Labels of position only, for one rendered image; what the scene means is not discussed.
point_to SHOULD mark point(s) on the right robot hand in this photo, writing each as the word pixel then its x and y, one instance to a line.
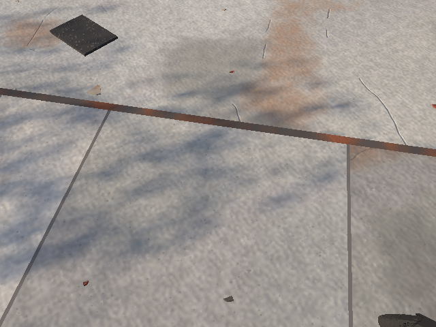
pixel 402 320

